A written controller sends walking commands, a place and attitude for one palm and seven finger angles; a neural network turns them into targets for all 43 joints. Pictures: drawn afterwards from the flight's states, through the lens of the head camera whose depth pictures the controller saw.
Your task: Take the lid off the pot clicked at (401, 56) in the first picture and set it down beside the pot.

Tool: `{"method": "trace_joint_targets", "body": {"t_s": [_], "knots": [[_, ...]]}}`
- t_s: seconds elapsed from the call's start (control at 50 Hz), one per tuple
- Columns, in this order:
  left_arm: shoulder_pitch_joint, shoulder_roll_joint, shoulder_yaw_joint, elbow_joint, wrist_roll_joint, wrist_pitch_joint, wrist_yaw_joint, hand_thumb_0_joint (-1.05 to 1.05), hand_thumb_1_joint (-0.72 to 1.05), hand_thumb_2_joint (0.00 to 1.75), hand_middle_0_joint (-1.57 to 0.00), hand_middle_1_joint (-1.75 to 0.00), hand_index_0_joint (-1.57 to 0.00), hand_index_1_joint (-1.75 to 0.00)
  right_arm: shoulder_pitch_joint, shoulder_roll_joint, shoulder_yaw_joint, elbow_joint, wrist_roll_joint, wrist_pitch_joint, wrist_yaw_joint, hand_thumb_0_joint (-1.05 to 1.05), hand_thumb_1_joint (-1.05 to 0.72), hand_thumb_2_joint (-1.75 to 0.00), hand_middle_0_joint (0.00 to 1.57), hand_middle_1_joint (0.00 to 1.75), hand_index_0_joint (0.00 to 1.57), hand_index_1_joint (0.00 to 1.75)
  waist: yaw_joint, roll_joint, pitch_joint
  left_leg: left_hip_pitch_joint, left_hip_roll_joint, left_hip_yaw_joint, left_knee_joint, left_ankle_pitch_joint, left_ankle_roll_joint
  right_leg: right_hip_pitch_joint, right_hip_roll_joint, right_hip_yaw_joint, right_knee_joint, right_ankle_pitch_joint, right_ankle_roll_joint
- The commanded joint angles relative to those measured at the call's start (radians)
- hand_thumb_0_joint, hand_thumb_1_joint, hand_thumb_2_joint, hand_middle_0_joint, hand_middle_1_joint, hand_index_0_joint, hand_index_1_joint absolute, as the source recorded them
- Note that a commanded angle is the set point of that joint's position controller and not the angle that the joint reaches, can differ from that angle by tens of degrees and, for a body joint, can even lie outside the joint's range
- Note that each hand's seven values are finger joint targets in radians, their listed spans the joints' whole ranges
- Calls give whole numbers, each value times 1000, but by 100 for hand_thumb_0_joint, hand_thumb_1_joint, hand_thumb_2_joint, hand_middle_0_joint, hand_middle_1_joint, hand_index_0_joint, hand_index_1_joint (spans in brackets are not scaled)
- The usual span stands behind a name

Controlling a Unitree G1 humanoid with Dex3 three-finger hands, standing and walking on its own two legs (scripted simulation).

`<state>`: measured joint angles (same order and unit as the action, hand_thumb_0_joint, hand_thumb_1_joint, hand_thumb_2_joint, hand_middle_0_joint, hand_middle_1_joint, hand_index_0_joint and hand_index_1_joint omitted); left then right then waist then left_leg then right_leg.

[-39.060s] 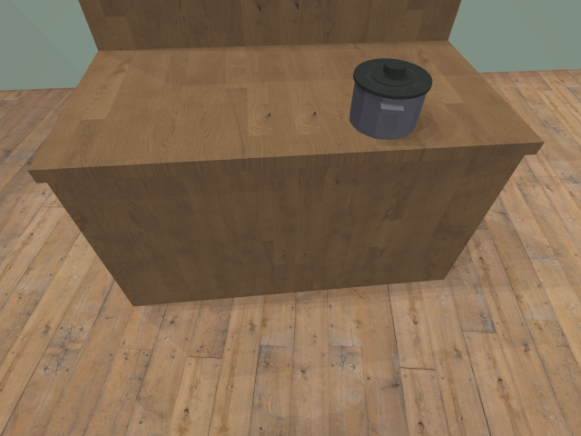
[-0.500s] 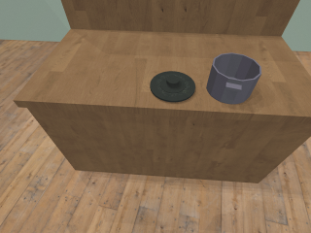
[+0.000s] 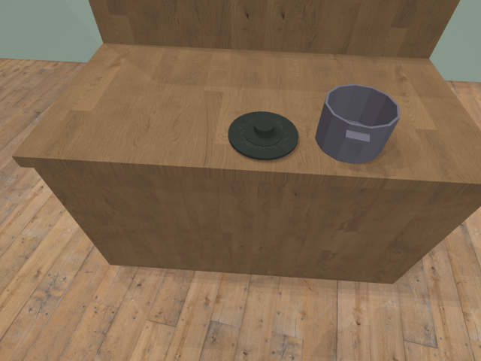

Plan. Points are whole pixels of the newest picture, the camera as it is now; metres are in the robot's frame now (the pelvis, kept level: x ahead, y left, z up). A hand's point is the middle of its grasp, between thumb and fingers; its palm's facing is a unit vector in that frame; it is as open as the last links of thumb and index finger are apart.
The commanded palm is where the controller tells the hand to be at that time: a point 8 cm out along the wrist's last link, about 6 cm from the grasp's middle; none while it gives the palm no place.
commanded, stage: let the arm hang, fingers relaxed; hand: left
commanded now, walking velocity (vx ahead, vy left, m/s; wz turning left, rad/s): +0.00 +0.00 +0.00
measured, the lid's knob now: (263, 126) +0.67 -0.04 -0.02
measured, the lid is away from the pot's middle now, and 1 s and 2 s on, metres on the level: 0.23 0.23 0.23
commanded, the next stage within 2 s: look to check the result in 0.60 s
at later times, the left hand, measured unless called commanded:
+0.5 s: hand out of the picture -0.01 +0.16 -0.18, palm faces +0.05 -0.98 -0.17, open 7.4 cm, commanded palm none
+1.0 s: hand out of the picture -0.01 +0.16 -0.18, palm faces +0.05 -0.98 -0.19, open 7.4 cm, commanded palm none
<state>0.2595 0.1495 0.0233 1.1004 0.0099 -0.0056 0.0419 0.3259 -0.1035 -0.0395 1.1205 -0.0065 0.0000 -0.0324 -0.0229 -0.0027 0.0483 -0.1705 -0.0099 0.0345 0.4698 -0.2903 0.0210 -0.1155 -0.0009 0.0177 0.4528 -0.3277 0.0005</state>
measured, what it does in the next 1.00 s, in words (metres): stands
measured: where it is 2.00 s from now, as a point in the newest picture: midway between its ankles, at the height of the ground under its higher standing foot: outside the picture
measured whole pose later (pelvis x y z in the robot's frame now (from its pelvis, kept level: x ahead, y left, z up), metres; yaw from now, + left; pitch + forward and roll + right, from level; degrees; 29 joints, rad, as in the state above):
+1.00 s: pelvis +0.00 +0.00 +0.00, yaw +1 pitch -1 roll +0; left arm 0.29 0.12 0.02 1.12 0.01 -0.01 0.05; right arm 0.30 -0.10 -0.04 1.13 -0.01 -0.01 -0.04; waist -0.02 0.00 0.05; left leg -0.16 -0.01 0.02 0.46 -0.29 0.02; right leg -0.10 -0.01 0.00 0.45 -0.33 0.00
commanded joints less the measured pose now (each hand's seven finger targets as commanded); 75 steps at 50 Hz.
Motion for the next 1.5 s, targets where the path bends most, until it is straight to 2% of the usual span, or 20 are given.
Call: {"method": "trace_joint_targets", "body": {"t_s": [0.0, 0.16, 0.24, 0.38, 0.46, 0.62, 0.7, 0.76, 0.92, 1.04, 1.18, 1.48], "knots": [[62, 70, 13, -21, -4, -13, 3, 0, 90, 90, -20, -30, -20, -30, 63, -99, -15, -21, -3, -13, -12, 0, -90, -90, 20, 30, 20, 30, 8, 6, 24, 22, 104, -90, -76, 254, 42, -71, -79, 37, -68, 238, -38], [83, 59, 11, -8, -2, -15, 6, 0, 90, 90, -20, -30, -20, -30, 61, -88, -15, -16, -1, -15, -14, 0, -90, -90, 20, 30, 20, 30, 8, -3, 21, 32, 101, -89, -71, 275, 44, -76, -82, 35, -63, 256, -35], [93, 60, 13, -5, -2, -18, 8, 0, 90, 90, -20, -30, -20, -30, 62, -87, -15, -14, 0, -17, -16, 0, -90, -90, 20, 30, 20, 30, 8, -2, 0, 46, 99, -83, -56, 318, 42, -62, -85, 39, -57, 298, -36], [108, 52, 11, 1, -2, -19, 9, 0, 90, 90, -20, -30, -20, -30, 51, -86, -16, -15, -1, -15, -18, 0, -90, -90, 20, 30, 20, 30, 9, -6, 11, 47, 95, -80, -48, 322, 39, -63, -91, 39, -61, 328, -36], [107, 53, 12, 1, -2, -18, 9, 0, 90, 90, -20, -30, -20, -30, 49, -86, -15, -12, -1, -14, -18, 0, -90, -90, 20, 30, 20, 30, 8, 10, 15, 45, 97, -80, -53, 315, 38, -63, -89, 39, -61, 317, -37], [102, 54, 12, -2, 0, -16, 9, 0, 90, 90, -20, -30, -20, -30, 49, -88, -14, -14, 0, -13, -18, 0, -90, -90, 20, 30, 20, 30, 10, 3, 32, 23, 95, -88, -62, 285, 38, -62, -85, 33, -69, 280, -35], [104, 53, 12, 0, -3, -17, 8, 0, 90, 90, -20, -30, -20, -30, 51, -90, -13, -14, -2, -15, -19, 0, -90, -90, 20, 30, 20, 30, 9, -13, 3, 40, 96, -88, -59, 308, 38, -49, -88, 33, -68, 304, -34], [101, 54, 11, -1, -2, -16, 9, 0, 90, 90, -20, -30, -20, -30, 48, -88, -13, -9, -2, -14, -19, 0, -90, -90, 20, 30, 20, 30, 10, 4, 26, 32, 96, -89, -64, 301, 37, -60, -88, 32, -68, 295, -35], [104, 57, 13, -2, -1, -18, 10, 0, 90, 90, -20, -30, -20, -30, 57, -86, -13, -7, 0, -16, -21, 0, -90, -90, 20, 30, 20, 30, 9, -6, 3, 41, 96, -89, -56, 335, 35, -45, -88, 28, -64, 323, -35], [103, 52, 12, 1, -1, -16, 10, 0, 90, 90, -20, -30, -20, -30, 53, -85, -12, -4, -2, -13, -21, 0, -90, -90, 20, 30, 20, 30, 9, -3, 29, 30, 97, -91, -69, 299, 33, -58, -88, 29, -73, 290, -35], [104, 52, 11, 3, -2, -16, 9, 0, 90, 90, -20, -30, -20, -30, 52, -86, -10, -2, -2, -14, -21, 0, -90, -90, 20, 30, 20, 30, 9, 10, 31, 27, 96, -92, -75, 290, 32, -61, -87, 29, -78, 278, -34], [111, 50, 10, 7, -1, -19, 8, 0, 90, 90, -20, -30, -20, -30, 52, -83, -8, 2, -3, -14, -20, 0, -90, -90, 20, 30, 20, 30, 9, -3, 31, 16, 95, -93, -80, 262, 27, -60, -88, 36, -94, 259, -35]]}}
